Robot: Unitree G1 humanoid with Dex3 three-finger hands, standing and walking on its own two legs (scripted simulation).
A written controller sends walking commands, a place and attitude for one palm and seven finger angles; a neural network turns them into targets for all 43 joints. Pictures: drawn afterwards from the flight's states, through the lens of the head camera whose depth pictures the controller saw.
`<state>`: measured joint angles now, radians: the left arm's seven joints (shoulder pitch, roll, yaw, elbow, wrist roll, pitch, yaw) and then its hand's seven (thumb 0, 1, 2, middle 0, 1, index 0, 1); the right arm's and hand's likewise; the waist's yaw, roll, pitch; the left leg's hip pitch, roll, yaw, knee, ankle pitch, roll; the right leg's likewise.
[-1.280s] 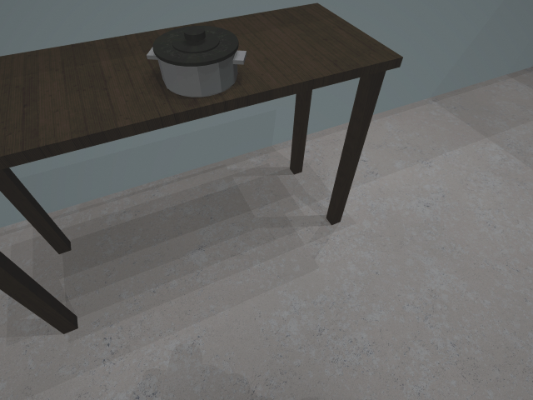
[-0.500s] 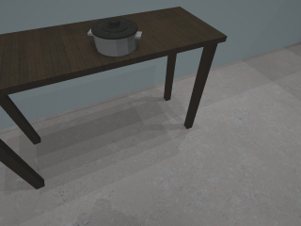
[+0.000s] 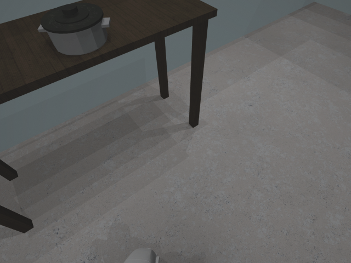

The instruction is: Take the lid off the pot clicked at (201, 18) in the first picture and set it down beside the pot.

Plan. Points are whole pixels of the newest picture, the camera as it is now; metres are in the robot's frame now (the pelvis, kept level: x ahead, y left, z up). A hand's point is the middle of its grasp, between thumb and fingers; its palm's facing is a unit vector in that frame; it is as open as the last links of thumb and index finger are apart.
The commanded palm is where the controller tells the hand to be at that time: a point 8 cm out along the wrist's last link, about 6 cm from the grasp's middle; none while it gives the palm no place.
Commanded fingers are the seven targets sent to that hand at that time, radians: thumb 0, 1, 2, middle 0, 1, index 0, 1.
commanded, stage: walk to a spot facing it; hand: left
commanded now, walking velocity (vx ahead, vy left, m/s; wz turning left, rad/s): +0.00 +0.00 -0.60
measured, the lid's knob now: (69, 9) +0.81 +0.43 +0.16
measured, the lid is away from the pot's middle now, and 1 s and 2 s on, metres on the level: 0.00 0.00 0.00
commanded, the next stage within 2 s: turn to face it in 1.38 s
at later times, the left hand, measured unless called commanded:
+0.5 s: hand (107, 230) +0.20 +0.22 -0.16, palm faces -0.28 -0.94 -0.20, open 7.4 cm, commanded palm none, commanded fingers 0.00 0.90 0.90 -0.20 -0.30 -0.20 -0.30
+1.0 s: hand (176, 178) +0.38 +0.04 -0.17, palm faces -0.57 -0.80 -0.18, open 7.3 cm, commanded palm none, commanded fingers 0.00 0.90 0.90 -0.20 -0.30 -0.20 -0.30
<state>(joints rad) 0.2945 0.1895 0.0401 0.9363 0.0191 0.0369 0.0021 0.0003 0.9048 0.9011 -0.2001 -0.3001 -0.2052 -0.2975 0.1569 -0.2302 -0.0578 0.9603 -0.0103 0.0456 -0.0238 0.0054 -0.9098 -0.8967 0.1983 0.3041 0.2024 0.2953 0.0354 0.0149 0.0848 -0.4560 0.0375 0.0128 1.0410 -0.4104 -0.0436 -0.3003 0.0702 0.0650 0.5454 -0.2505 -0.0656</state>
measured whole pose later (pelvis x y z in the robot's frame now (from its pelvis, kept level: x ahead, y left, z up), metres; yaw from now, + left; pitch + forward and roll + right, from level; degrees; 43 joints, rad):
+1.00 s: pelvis +0.21 -0.07 +0.00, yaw -35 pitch +0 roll -1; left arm 0.22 0.21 0.04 0.94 0.03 0.00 -0.03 0.00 0.91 0.90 -0.20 -0.30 -0.21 -0.30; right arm 0.24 -0.17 -0.04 0.90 -0.02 -0.03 0.00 0.00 -0.91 -0.90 0.20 0.30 0.20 0.29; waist -0.02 -0.01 0.04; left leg -0.52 0.14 0.06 0.87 -0.32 -0.05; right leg -0.31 0.07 0.01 0.51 -0.21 -0.06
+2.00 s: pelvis +0.40 -0.19 -0.01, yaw -42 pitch +1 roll -1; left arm 0.14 0.20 0.08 0.93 0.02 0.05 0.01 0.00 0.91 0.90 -0.20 -0.30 -0.20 -0.30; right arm 0.30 -0.13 -0.05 0.96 -0.03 0.00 -0.01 0.01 -0.92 -0.90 0.20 0.30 0.20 0.30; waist -0.04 -0.04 0.05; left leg -0.37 0.03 0.10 0.62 -0.26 0.04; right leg -0.49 -0.07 -0.06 1.11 -0.42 0.05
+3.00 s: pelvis +0.34 -0.23 -0.01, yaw -4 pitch +0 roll +1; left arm 0.19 0.26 0.07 0.86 0.01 0.04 0.00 0.00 0.91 0.90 -0.20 -0.30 -0.20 -0.30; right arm 0.16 -0.23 -0.07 0.90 -0.02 0.05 0.01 0.00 -0.91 -0.90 0.20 0.30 0.21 0.30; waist -0.01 0.03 0.08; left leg -0.33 -0.03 -0.08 0.56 -0.25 -0.01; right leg -0.35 -0.05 -0.02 0.70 -0.37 0.07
